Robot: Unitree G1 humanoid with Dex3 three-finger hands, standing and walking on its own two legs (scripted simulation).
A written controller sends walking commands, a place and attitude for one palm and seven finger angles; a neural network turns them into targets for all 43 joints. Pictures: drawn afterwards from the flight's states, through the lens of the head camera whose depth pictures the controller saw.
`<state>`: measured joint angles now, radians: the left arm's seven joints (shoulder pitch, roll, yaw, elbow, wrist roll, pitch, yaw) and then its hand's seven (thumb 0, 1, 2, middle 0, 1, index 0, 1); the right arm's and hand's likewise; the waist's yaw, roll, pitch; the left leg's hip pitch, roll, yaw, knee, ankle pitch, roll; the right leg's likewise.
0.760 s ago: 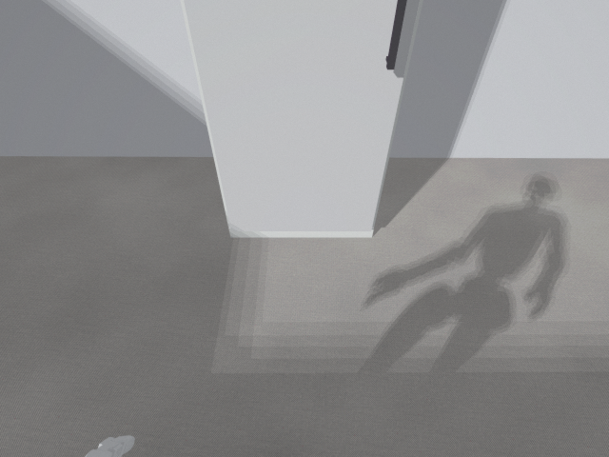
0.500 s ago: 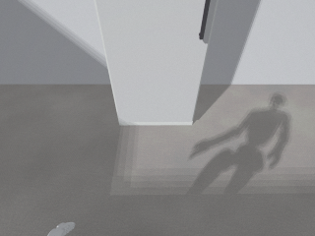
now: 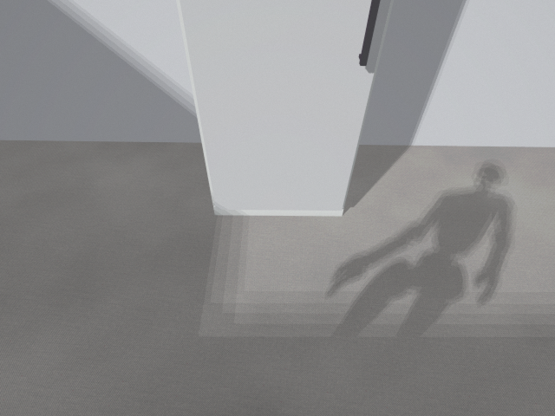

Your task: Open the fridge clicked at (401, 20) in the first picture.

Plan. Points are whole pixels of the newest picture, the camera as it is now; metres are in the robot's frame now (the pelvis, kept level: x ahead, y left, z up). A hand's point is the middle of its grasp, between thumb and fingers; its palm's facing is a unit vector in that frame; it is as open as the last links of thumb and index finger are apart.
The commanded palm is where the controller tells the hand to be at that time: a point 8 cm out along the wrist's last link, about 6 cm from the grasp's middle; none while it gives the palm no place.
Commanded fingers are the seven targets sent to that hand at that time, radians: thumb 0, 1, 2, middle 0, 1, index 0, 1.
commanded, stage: stand and wait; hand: right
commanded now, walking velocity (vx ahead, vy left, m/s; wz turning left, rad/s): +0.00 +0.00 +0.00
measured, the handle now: (371, 12) +1.09 -0.20 +0.17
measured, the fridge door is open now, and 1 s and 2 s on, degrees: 0 0 0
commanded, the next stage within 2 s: look at it before walking up in 0.06 s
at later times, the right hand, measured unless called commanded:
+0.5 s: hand out of the picture +0.07 -0.24 -0.16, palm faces -0.01 +0.95 -0.33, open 7.4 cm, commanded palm none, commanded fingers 0.00 -0.90 -0.90 0.20 0.30 0.20 0.30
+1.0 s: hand out of the picture +0.05 -0.23 -0.17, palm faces +0.09 +0.96 -0.25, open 7.4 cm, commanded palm none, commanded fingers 0.00 -0.90 -0.90 0.20 0.30 0.20 0.30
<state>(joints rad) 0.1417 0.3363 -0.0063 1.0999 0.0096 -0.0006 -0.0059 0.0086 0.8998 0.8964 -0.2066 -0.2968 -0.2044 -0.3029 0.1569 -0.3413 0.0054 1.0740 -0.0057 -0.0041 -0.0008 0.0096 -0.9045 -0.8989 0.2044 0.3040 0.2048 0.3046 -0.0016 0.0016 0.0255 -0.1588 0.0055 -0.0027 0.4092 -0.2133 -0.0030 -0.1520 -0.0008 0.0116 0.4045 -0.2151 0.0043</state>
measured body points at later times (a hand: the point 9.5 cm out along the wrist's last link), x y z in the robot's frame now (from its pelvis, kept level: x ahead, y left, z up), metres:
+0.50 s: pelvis +0.00 +0.00 +0.00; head +0.00 +0.00 +0.45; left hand +0.07 +0.30 -0.13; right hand +0.07 -0.29 -0.13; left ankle +0.01 +0.12 -0.74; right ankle +0.00 -0.12 -0.74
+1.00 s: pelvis +0.03 -0.01 +0.00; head +0.01 -0.02 +0.45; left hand +0.07 +0.26 -0.14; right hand +0.05 -0.28 -0.15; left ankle +0.01 +0.12 -0.74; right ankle +0.00 -0.12 -0.72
